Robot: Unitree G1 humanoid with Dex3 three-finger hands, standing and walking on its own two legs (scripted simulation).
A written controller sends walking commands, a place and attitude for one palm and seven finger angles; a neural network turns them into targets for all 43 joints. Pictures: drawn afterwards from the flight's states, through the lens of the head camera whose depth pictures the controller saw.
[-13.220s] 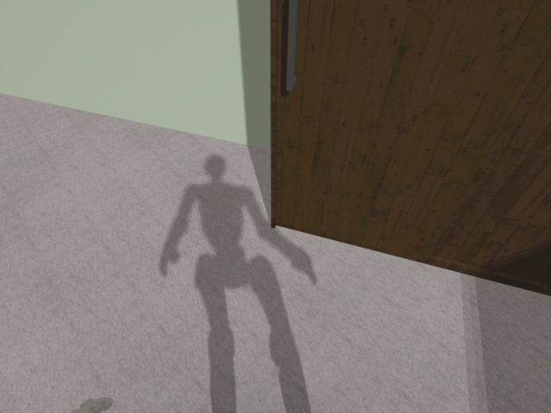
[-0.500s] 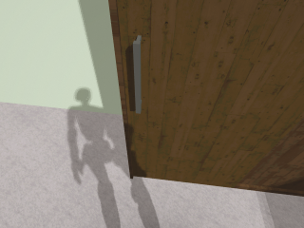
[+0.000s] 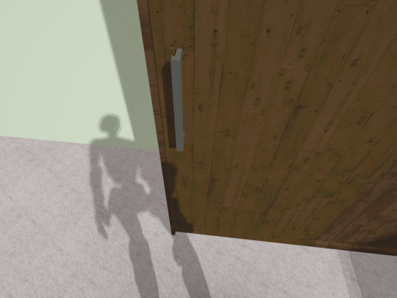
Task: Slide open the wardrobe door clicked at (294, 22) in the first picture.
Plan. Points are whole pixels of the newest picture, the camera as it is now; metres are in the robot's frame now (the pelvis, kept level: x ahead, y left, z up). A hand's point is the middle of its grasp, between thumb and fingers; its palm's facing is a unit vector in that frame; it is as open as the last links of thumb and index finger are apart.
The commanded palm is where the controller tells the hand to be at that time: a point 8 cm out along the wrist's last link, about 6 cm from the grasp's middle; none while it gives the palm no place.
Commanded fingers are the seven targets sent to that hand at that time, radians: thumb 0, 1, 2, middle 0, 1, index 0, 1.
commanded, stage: look again from close up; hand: left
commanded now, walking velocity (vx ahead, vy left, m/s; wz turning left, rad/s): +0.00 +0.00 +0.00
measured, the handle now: (179, 106) +0.52 +0.08 +0.11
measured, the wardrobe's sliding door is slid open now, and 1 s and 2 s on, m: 0.00 0.00 0.00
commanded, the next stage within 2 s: raise the hand with hooked fingers in 0.56 s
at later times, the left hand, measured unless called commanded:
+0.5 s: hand out of the picture -0.01 +0.14 -0.18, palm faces +0.04 -0.99 -0.15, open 7.3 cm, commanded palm none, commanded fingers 0.00 0.90 0.90 -0.20 -0.30 -0.20 -0.30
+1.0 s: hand (137, 248) +0.21 +0.14 +0.00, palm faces -0.04 -1.00 +0.06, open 8.1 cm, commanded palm +0.13 +0.22 -0.03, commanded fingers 0.00 0.48 0.72 -0.23 -0.57 -0.23 -0.57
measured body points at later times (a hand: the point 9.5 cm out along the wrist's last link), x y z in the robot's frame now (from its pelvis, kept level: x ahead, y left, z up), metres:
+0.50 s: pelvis +0.01 -0.01 +0.00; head +0.02 +0.00 +0.45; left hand -0.01 +0.20 -0.16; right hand +0.00 -0.22 -0.16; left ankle +0.03 +0.10 -0.74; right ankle +0.02 -0.13 -0.74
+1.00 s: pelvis -0.01 -0.01 -0.04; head +0.00 +0.00 +0.41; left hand +0.21 +0.19 +0.00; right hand +0.19 -0.27 -0.08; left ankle +0.03 +0.10 -0.74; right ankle +0.02 -0.13 -0.74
